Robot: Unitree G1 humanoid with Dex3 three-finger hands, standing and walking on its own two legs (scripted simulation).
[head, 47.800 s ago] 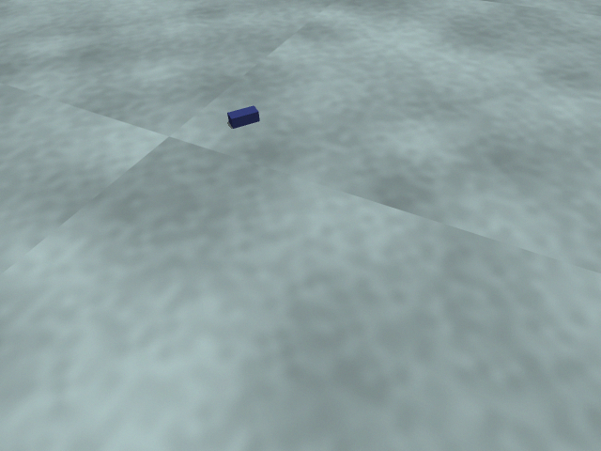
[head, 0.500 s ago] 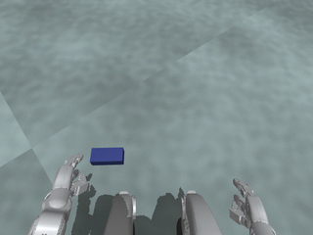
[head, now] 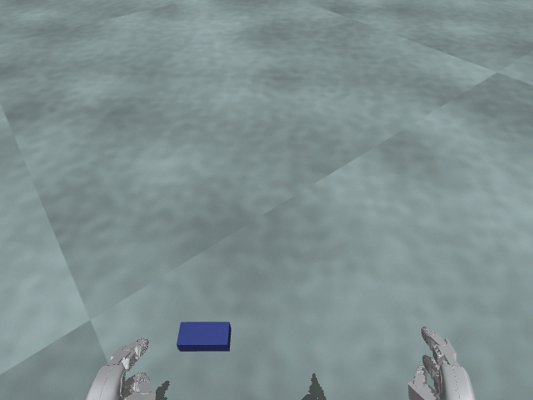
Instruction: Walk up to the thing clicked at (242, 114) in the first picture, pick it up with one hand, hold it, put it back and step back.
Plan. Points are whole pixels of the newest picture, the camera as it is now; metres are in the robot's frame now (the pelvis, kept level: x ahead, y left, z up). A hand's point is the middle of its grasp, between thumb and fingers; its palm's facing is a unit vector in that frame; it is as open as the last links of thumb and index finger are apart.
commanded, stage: home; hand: left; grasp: from above
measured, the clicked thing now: (205, 336) +0.47 +0.24 -0.68
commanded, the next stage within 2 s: stand in 1.92 s
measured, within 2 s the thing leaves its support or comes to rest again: neither
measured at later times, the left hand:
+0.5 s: hand (157, 392) +0.17 +0.17 -0.05, palm faces +0.05 -0.98 -0.20, open 7.4 cm
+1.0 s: hand (157, 394) +0.17 +0.17 -0.04, palm faces +0.05 -0.98 -0.20, open 7.4 cm
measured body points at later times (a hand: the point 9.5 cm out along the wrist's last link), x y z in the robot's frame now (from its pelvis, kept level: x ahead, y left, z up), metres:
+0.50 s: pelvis +0.01 +0.00 +0.00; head +0.03 +0.00 +0.45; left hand +0.16 +0.23 -0.03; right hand +0.16 -0.25 -0.07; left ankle +0.02 +0.13 -0.68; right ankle +0.01 -0.14 -0.68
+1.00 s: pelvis +0.01 +0.00 +0.00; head +0.02 +0.00 +0.45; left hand +0.16 +0.22 -0.03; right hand +0.17 -0.25 -0.06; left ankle +0.02 +0.13 -0.68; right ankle +0.01 -0.14 -0.68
